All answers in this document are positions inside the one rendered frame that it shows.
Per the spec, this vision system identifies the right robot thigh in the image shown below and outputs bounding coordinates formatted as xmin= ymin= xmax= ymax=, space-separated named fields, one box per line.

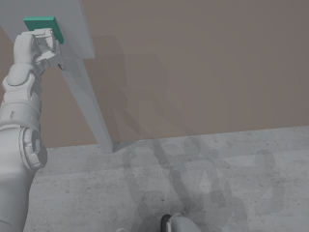
xmin=166 ymin=217 xmax=202 ymax=232

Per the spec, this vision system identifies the robot left forearm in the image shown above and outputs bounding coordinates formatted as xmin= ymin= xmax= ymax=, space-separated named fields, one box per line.
xmin=0 ymin=63 xmax=42 ymax=134

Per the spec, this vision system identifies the left robot hand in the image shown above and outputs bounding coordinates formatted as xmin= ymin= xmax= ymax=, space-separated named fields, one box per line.
xmin=13 ymin=28 xmax=66 ymax=75

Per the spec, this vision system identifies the left robot upper arm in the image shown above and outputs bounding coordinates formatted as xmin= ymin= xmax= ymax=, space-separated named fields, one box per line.
xmin=0 ymin=127 xmax=47 ymax=232

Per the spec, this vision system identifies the robot right foot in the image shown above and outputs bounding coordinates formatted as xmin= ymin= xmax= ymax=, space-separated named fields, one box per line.
xmin=160 ymin=214 xmax=171 ymax=232

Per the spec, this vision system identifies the button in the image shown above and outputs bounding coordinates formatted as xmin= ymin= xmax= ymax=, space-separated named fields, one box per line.
xmin=23 ymin=16 xmax=64 ymax=44

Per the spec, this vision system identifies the panel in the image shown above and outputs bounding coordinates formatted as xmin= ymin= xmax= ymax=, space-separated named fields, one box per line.
xmin=0 ymin=0 xmax=113 ymax=155

